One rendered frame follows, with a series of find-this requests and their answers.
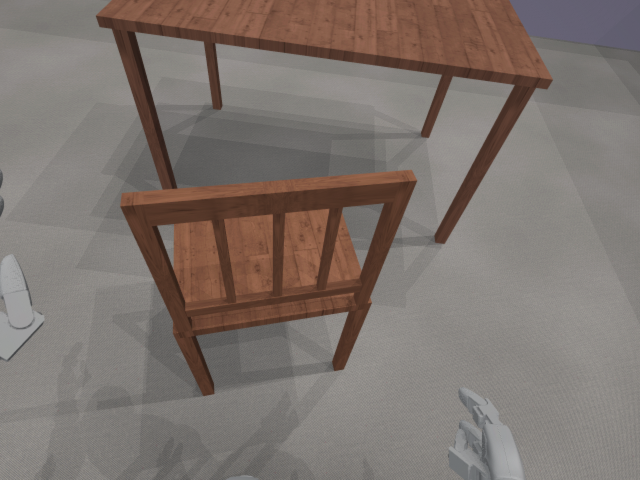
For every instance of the left robot hand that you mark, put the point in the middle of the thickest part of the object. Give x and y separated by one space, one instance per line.
21 322

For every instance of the right robot hand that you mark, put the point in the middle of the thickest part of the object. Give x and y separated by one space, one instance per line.
495 453

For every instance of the table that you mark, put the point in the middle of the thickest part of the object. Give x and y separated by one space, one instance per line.
475 39

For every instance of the chair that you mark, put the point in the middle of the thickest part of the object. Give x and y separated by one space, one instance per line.
253 254

